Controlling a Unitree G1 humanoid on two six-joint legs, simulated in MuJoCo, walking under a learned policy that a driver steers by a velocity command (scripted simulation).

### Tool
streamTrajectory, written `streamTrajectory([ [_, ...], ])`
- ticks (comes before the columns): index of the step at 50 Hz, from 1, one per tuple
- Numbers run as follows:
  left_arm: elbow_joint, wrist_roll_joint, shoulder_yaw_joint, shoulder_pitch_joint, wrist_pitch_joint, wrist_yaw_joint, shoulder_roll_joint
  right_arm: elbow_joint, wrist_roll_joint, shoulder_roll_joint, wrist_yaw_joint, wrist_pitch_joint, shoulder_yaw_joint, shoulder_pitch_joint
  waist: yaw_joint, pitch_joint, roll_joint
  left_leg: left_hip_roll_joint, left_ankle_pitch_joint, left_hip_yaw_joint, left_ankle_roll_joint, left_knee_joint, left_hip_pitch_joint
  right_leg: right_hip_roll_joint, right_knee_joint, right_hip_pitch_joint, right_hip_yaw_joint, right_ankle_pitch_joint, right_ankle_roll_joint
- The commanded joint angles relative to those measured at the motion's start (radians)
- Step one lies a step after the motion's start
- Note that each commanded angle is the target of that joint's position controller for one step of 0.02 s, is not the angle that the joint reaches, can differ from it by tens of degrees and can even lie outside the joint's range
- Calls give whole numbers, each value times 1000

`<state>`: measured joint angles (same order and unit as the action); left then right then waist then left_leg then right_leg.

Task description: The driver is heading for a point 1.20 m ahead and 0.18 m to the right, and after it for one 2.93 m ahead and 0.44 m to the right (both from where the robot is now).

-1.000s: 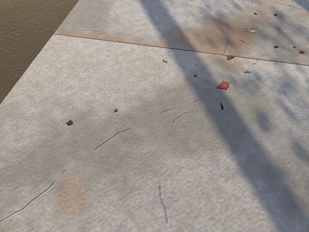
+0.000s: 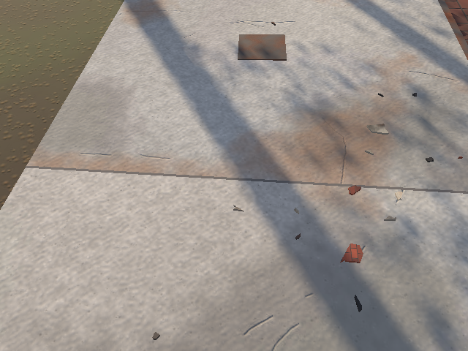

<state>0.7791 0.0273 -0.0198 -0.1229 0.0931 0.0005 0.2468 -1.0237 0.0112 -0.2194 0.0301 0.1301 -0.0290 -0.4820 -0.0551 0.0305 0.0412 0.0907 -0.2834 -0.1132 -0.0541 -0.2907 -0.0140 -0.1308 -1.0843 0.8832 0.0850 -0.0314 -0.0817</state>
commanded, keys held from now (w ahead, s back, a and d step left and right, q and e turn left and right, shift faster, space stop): w+e+shift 0.40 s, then w+q+shift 0.60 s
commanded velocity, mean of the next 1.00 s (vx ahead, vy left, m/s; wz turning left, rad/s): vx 1.00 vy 0.00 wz -0.10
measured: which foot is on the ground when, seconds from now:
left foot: down 0.00-0.22, up 0.24-0.66, down 0.68-1.00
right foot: up 0.00-0.18, down 0.20-0.70, up 0.72-1.00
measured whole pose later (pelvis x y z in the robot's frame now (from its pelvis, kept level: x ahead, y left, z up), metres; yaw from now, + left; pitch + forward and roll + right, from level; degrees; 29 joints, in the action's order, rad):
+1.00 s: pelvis +0.93 -0.15 +0.00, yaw -4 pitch +1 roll -1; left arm 0.57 -0.02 -0.01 0.02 0.16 0.01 0.24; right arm -0.80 -0.04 -0.22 0.01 0.08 -0.04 -0.53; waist -0.11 -0.02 0.02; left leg 0.16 -0.32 0.22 -0.14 -0.34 0.00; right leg -0.05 -0.65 0.71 0.15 -0.06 0.01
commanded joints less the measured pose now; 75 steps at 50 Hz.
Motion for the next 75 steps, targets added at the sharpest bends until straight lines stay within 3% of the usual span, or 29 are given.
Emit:
streamTrajectory([
  [1, -53, 0, -3, 45, 11, 17, 27, 90, 3, -117, -24, 36, -8, 88, 31, -157, -28, -237, 266, 22, -71, 228, -222, 18, 191, -117, -49, -246, -7],
  [7, -150, 15, -19, 183, 31, 86, 58, 103, 20, -212, -57, -9, -14, 34, 25, -131, -104, -293, 1006, -94, 26, 66, 133, 152, 433, -211, -235, -146, -63],
  [10, -59, 16, -89, -290, -2, 81, 202, 172, 40, -280, -79, -54, -37, 156, 283, 109, -219, -326, 1498, -84, 8, -545, 79, 223, 380, -696, -229, 103, -137],
  [11, -17, 12, -113, -476, -22, 58, 261, 203, 29, -254, -71, -42, -33, 211, 357, 160, -97, -227, 1096, -88, 19, -954, -174, 162, 436, -979, -66, 178, -172],
  [12, -38, -4, -121, -401, -25, 49, 311, 261, 11, -12, -34, 12, 28, 71, 144, 189, 368, 2, -200, 62, 80, -1416, -733, -77, 547, -1314, 491, 376, -392],
  [13, -45, -21, -98, -409, -14, 42, 208, 322, -33, -109, -8, 77, 24, 149, 186, 331, 247, -13, -156, 289, -9, -1415, -862, -126, 800, -1376, 838, 756, -417],
  [14, -46, -41, -85, -416, 0, 38, 146, 369, -61, -150, -5, 96, 14, 288, 195, 190, 122, -62, -96, 289, -51, -1330, -893, -105, 853, -1265, 778, 710, -332],
  [16, -67, -29, -66, -275, 21, 53, 99, 385, -22, -120, -17, 86, 15, 309, 62, 44, -154, -133, -21, 284, -45, -1129, -773, -35, 858, -901, 601, 502, -283],
  [19, -100, -9, -60, -169, 9, 32, 98, 387, 2, -135, -23, 34, -3, 249, -25, -70, -126, -182, -10, 249, 35, -938, -647, 84, 891, -596, 402, 348, -261],
  [23, -68, -3, -50, -220, 8, -10, 86, 461, 28, -60, -32, 23, 26, 447, 69, -123, -31, -173, 417, 115, 82, -499, -477, 174, 877, -394, 141, 103, -194],
  [29, 19, -12, -49, -375, 20, 10, 115, 529, -41, -115, -13, 30, 0, 648, 216, -144, 23, -129, 473, 75, -1, -177, -623, 27, 870, -852, 136, -48, -133],
  [33, 12, -85, -58, -272, -11, -4, 184, 471, -72, -220, 9, 18, -56, 311, -11, 92, 125, -17, 226, 13, -100, -288, -379, -32, 471, -1068, 34, -1016, -67],
  [34, -28, -87, -61, -148, -15, -6, 210, 402, -66, -247, 3, 2, -68, 36, -166, 193, 82, -68, 279, 75, -132, -278, -69, -9, 161, -888, -14, -1002, -41],
  [35, -67, -87, -40, -202, -3, -5, 116, 353, -35, -287, 1, -11, -74, -110, -129, 318, -218, -220, 26, 420, -244, -305, 342, 127, -272, -478, -38, -277, 22],
  [36, -69, -25, -6, -299, 33, 18, 56, 323, -28, -267, 11, -5, -75, -117, -53, 356, -460, -368, -324, 968, -371, -57, 550, 252, -438, -136, 56, 483, 58],
  [37, -99, 6, -13, -201, 64, 27, 127, 346, -13, -185, -4, -13, -66, -61, -85, 233, -306, -359, -432, 989, -320, 14, 507, 176, -433, -12, 110, 422, 13],
  [39, -153, -28, -6, -6, 95, 26, 117, 361, -4, -160, 9, -15, -55, 34, -27, 18, 43, -279, -131, 779, -259, 48, 162, 126, -263, -73, 73, 340, -14],
  [43, -171, -50, -14, -49, 73, 9, 97, 360, -40, -136, 5, -19, -47, 107, 90, -75, -8, -169, 113, 599, -271, 90, -126, 73, -28, -173, 42, 326, 58],
  [48, -281, -59, 4, 211, 77, 7, 33, 313, -52, -166, -28, -33, -57, 47, -5, -128, -84, -68, 270, 474, -180, 107, -456, 160, 436, -478, -61, -106, 107],
  [52, -323, -17, -38, 275, 79, -3, 104, 265, -69, -150, -33, -42, -61, -17, -26, -103, -131, -81, 302, 564, -119, 2, -250, 195, 643, -562, -4, -113, 105],
  [54, -332, -22, -73, 215, 93, -11, 162, 260, -60, -176, -39, -64, -74, -2, 32, -29, -163, -56, 680, 567, -51, -235, -119, 227, 717, -652, -38, -75, 70],
  [56, -250, -51, -86, -237, 84, -21, 234, 346, -8, -111, -45, -77, -51, 103, 210, 338, -105, -2, 424, 446, 36, -834, -306, -70, 508, -1195, 137, -481, -47],
  [57, -191, -66, -78, -309, 82, 4, 252, 344, -34, -19, -36, -65, -7, -114, 120, 566, 412, 129, -416, 369, 100, -1231, -633, -422, 507, -1549, 662, -751, -328],
  [59, -200, -51, -58, -263, 42, 3, 107, 336, -48, -174, -35, -88, -24, 18, 186, 448, 199, -49, -322, 337, 111, -1316, -773, -274, 569, -1402, 547, -377, -262],
  [61, -148, -34, -40, -200, 32, 3, 108, 397, -2, -134, -35, -78, -11, 220, 146, 142, -18, -88, -285, 248, 102, -1138, -783, -149, 650, -1025, 353, -521, -197],
  [63, -126, -27, -42, -139, 22, -2, 129, 433, 16, -81, -28, -63, 3, 251, 62, 27, -16, -119, -272, 201, 91, -913, -663, -67, 733, -762, 291, -571, -160],
  [71, -144, 9, -86, -73, -43, -26, 203, 440, 5, -159, -42, -87, -24, 299, -32, 74, 29, -62, 352, 219, 67, -251, -84, 73, 670, -415, 268, -34, -16],
  [73, -149, -4, -57, -146, -47, -19, 92, 451, 28, -230, -60, -94, -44, 242, -31, 110, -155, -319, 567, 378, -34, -168, 65, 204, 341, -275, 165, 481, 73],
  [75, -150, 3, -65, -340, -59, -16, 157, 465, 25, -246, -57, -123, -55, 288, 52, 223, -357, -588, 448, 640, -221, -85, 47, 157, -29, -180, 15, 693, 130],
])
Next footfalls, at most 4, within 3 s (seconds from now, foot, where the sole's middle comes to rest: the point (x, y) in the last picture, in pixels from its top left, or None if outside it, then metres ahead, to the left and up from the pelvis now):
0.20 right None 0.42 -0.10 -0.77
0.68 left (258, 255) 0.87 -0.09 -0.77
1.12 right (306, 167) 1.27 -0.32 -0.77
1.46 left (240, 151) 1.38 -0.06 -0.77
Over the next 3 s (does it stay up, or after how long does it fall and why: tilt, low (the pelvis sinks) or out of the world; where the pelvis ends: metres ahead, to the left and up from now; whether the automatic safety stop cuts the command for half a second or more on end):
stays up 1.32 -0.19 0.00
